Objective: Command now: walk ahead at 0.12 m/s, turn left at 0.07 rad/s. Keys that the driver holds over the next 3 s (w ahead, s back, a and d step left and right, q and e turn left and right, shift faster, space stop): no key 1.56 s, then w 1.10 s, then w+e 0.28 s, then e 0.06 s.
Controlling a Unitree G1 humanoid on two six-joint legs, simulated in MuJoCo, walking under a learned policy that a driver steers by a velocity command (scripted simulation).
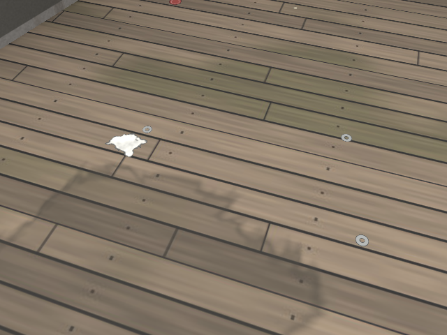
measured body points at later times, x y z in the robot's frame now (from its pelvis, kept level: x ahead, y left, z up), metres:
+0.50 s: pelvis +0.06 +0.01 -0.01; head +0.07 +0.01 +0.44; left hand +0.12 +0.28 -0.14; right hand +0.20 -0.24 -0.12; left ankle +0.10 +0.12 -0.74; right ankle +0.00 -0.13 -0.74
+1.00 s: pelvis +0.05 +0.00 +0.00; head +0.06 +0.00 +0.45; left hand +0.06 +0.25 -0.16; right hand +0.14 -0.25 -0.15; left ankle +0.10 +0.12 -0.74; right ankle +0.00 -0.13 -0.74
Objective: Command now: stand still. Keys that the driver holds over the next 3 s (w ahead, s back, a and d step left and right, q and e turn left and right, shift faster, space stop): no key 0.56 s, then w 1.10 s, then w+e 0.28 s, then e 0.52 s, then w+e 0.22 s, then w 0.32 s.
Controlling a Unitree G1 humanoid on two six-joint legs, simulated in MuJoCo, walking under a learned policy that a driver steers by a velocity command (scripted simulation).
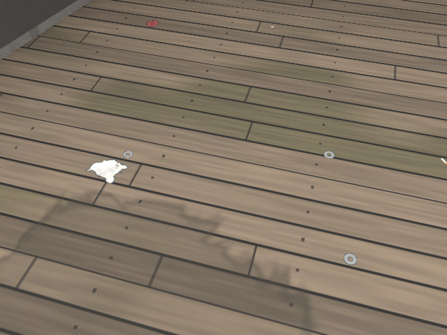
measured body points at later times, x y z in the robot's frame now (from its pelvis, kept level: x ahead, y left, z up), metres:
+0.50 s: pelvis +0.00 +0.00 +0.00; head +0.01 +0.00 +0.45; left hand -0.03 +0.23 -0.16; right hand +0.05 -0.25 -0.15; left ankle +0.05 +0.12 -0.73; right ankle -0.05 -0.13 -0.73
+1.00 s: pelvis +0.11 +0.03 +0.01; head +0.12 +0.04 +0.46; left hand +0.19 +0.29 -0.13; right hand +0.06 -0.21 -0.14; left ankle +0.05 +0.11 -0.73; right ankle +0.10 -0.12 -0.64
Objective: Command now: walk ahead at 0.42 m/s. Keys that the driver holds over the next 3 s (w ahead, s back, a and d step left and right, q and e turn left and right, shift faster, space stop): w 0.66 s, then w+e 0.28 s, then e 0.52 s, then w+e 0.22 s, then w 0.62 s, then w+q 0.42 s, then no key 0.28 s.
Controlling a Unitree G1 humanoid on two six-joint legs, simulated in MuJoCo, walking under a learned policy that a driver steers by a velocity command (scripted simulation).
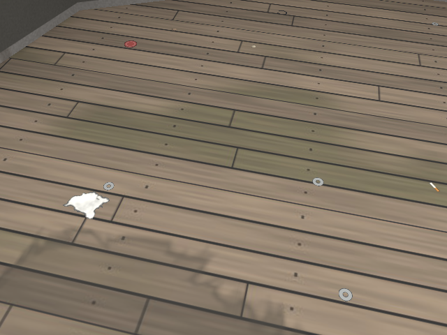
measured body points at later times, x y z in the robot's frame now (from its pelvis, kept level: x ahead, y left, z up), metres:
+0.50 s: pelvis +0.28 -0.08 +0.00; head +0.29 -0.09 +0.45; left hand +0.32 +0.18 -0.14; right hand +0.36 -0.35 -0.14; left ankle +0.28 +0.08 -0.66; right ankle +0.31 -0.15 -0.74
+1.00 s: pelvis +0.57 -0.02 -0.01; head +0.60 -0.01 +0.44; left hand +0.63 +0.25 -0.15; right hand +0.66 -0.30 -0.12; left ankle +0.63 +0.07 -0.74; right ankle +0.46 -0.15 -0.65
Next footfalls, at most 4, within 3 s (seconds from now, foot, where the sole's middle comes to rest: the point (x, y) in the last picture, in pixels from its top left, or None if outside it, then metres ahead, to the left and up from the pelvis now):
0.28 right None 0.35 -0.16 -0.78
0.86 left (195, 291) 0.67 0.07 -0.78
1.32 right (274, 256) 0.80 -0.19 -0.78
1.76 left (215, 236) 0.88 0.01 -0.78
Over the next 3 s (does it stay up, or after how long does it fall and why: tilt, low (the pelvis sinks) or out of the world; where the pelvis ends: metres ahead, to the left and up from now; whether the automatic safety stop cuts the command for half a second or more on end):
stays up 1.25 -0.38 0.00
